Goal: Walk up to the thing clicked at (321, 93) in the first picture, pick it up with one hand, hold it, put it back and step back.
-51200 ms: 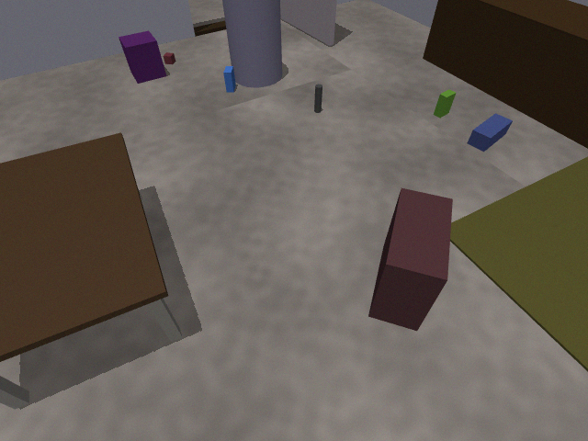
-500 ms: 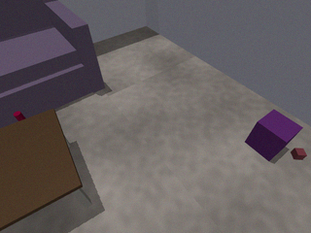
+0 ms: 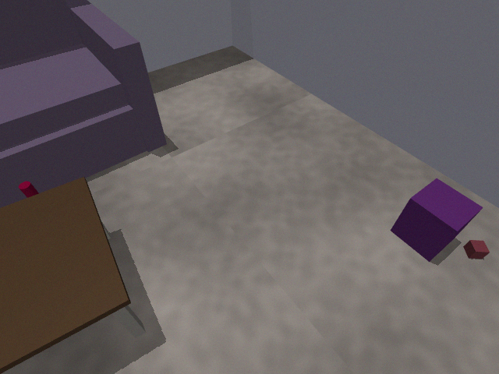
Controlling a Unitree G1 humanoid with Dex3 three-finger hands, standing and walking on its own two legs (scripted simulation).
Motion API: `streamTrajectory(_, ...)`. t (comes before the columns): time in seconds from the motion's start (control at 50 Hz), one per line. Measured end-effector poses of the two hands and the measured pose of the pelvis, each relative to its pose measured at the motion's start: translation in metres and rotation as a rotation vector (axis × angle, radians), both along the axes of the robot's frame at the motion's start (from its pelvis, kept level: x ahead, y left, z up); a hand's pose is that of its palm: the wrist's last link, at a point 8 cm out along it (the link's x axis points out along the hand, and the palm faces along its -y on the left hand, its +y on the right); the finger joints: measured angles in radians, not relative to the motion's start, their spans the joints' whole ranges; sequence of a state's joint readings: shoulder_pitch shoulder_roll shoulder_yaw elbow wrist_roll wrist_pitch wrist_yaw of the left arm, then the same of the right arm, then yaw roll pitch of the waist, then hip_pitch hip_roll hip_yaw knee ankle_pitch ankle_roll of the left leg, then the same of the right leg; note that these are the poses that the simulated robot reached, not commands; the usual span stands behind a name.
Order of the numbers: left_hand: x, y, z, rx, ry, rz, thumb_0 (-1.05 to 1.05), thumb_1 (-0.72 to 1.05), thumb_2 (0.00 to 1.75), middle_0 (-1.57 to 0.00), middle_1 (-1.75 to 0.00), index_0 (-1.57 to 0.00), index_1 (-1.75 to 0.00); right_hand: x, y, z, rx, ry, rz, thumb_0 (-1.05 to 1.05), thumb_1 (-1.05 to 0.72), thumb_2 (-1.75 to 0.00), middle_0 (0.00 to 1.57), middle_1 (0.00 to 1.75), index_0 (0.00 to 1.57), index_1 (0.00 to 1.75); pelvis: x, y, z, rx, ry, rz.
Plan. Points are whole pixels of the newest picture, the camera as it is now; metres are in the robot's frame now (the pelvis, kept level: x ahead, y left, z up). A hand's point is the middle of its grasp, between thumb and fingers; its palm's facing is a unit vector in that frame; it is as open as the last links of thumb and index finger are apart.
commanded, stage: stand
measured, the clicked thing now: out of the picture -0.40 -0.45 -0.70
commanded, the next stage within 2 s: walk up in 0.30 s
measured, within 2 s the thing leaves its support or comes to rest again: neither
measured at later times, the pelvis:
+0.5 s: pelvis +0.02 +0.02 -0.01, yaw +2 degrees
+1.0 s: pelvis +0.22 +0.02 -0.03, yaw -3 degrees
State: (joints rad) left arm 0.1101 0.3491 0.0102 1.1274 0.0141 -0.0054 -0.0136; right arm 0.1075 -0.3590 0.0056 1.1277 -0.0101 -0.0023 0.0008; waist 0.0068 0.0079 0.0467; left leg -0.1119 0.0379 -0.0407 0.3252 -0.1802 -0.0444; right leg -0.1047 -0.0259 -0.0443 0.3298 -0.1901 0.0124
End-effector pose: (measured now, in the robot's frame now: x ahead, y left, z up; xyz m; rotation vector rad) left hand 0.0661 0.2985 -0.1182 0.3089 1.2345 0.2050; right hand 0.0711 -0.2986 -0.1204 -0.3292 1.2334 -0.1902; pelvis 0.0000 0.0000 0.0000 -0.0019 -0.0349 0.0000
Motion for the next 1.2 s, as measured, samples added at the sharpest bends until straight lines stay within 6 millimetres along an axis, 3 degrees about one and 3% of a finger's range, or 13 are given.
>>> streamTrajectory(0.38,-0.007,0.008,0.004,-0.012,-0.019,0.011,0.01,0.91,0.9,-0.2,-0.29,-0.2,-0.3,-0.007,-0.002,0.001,0.017,-0.003,0.003,0.01,-0.9,-0.9,0.2,0.3,0.21,0.3,0.003,0.002,-0.001,-0.003,0.013,0.005)
streamTrajectory(0.44,-0.011,0.022,0.006,-0.001,-0.044,0.036,0.0,0.9,0.9,-0.2,-0.3,-0.2,-0.3,0.001,-0.007,0.003,-0.01,0.013,0.025,0.01,-0.9,-0.9,0.2,0.3,0.21,0.3,0.01,0.008,-0.003,0.0,0.017,0.027)
streamTrajectory(0.52,-0.023,0.049,0.004,0.018,-0.013,0.068,0.0,0.9,0.9,-0.21,-0.3,-0.2,-0.3,0.028,-0.004,0.011,-0.045,-0.004,0.059,0.01,-0.9,-0.9,0.2,0.3,0.21,0.3,0.024,0.025,-0.006,-0.013,0.005,0.032)
streamTrajectory(0.6,-0.018,0.081,-0.013,0.031,0.064,0.073,0.01,0.9,0.9,-0.2,-0.3,-0.2,-0.3,0.055,0.006,0.016,-0.087,-0.095,0.05,0.01,-0.9,-0.9,0.2,0.3,0.21,0.3,0.048,0.044,-0.019,0.004,-0.008,0.015)
streamTrajectory(0.66,0.008,0.088,-0.016,0.029,0.083,0.054,0.01,0.91,0.9,-0.2,-0.29,-0.2,-0.3,0.056,0.013,0.02,-0.096,-0.118,0.002,0.01,-0.9,-0.9,0.2,0.3,0.21,0.3,0.067,0.049,-0.018,0.008,-0.008,0.008)
streamTrajectory(0.78,0.088,0.079,-0.005,-0.011,-0.013,-0.021,0.01,0.91,0.9,-0.2,-0.29,-0.2,-0.3,0.062,0.021,0.025,-0.073,-0.064,-0.044,0.01,-0.9,-0.9,0.2,0.3,0.21,0.3,0.11,0.05,-0.007,0.021,-0.022,-0.008)
streamTrajectory(0.9,0.171,0.06,0.004,-0.012,-0.045,-0.095,0.01,0.91,0.9,-0.2,-0.29,-0.2,-0.3,0.094,0.014,0.008,-0.03,-0.024,-0.069,0.01,-0.9,-0.9,0.2,0.3,0.21,0.3,0.164,0.039,-0.011,0.034,-0.02,-0.035)
streamTrajectory(0.98,0.236,0.042,0.005,0.023,-0.07,-0.127,0.01,0.91,0.9,-0.2,-0.29,-0.2,-0.3,0.132,-0.002,-0.016,-0.004,-0.012,-0.086,0.01,-0.9,-0.9,0.2,0.3,0.21,0.3,0.211,0.021,-0.024,0.044,-0.007,-0.046)
streamTrajectory(1.06,0.291,0.02,0.008,0.05,-0.16,-0.12,0.01,0.91,0.9,-0.2,-0.29,-0.2,-0.3,0.184,-0.015,-0.034,0.013,0.007,-0.069,0.01,-0.9,-0.9,0.2,0.3,0.21,0.3,0.251,0.003,-0.033,0.002,-0.015,-0.036)
streamTrajectory(1.12,0.311,0.009,0.018,0.042,-0.195,-0.09,0.0,0.91,0.9,-0.2,-0.29,-0.2,-0.3,0.231,-0.017,-0.027,0.028,-0.018,-0.032,0.01,-0.9,-0.9,0.2,0.3,0.21,0.3,0.277,-0.003,-0.023,0.016,-0.02,-0.037)
streamTrajectory(1.2,0.324,0.005,0.024,0.04,-0.157,-0.071,0.0,0.91,0.9,-0.2,-0.29,-0.2,-0.3,0.297,-0.02,-0.009,0.033,-0.105,0.002,0.01,-0.9,-0.9,0.2,0.3,0.21,0.3,0.312,-0.005,-0.012,0.008,-0.017,-0.047)
